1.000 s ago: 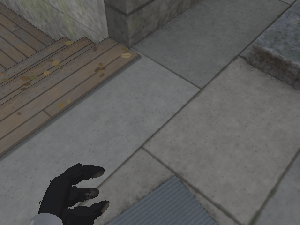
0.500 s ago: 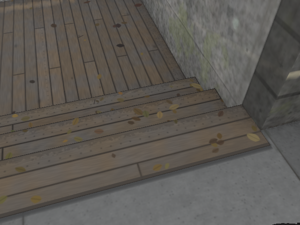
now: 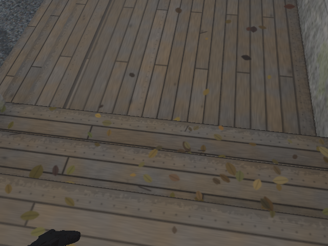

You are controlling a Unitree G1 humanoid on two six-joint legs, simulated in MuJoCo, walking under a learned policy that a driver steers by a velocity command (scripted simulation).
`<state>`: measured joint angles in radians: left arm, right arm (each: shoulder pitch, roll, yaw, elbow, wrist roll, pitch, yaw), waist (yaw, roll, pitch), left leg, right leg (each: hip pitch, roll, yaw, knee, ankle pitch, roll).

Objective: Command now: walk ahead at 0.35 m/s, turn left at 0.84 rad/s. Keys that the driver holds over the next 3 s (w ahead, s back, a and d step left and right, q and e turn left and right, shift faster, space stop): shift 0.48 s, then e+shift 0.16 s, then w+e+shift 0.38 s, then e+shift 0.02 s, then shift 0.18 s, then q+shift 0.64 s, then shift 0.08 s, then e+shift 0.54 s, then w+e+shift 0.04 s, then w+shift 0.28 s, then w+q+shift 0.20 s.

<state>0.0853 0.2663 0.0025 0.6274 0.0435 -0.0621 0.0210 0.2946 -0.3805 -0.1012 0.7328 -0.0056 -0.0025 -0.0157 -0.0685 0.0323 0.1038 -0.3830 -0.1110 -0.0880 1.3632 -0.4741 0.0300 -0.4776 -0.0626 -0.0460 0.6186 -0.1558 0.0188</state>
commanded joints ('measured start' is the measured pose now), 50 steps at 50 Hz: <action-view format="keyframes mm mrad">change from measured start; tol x32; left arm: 1 194 95 31 -1 -17 -1 10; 50 12 120 86 -148 -20 57 -50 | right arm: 1 2 -14 4 -104 -21 35 39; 50 -17 -76 33 -137 -35 -50 -14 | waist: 1 88 -182 -205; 13 36 -177 -165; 16 119 248 -262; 33 116 -309 -64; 50 9 30 -120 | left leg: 1 -246 105 9 -11 52 -41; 14 207 57 91 -846 363 21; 16 376 460 -364 -909 1010 131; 30 65 289 -107 -989 287 122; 36 -315 82 26 -426 94 -25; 45 296 43 90 -944 237 -61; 48 560 579 -618 -1165 -347 82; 50 454 506 -461 -1134 -256 99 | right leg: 1 387 -261 221 -216 591 -168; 12 181 -219 -25 -234 397 -121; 15 144 -119 -104 59 19 -34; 16 14 -22 -109 302 -552 19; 32 257 -109 334 -256 -48 -149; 36 223 -179 619 -471 -666 -261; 44 52 -5 475 -318 -313 -204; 50 -518 57 189 534 -185 -77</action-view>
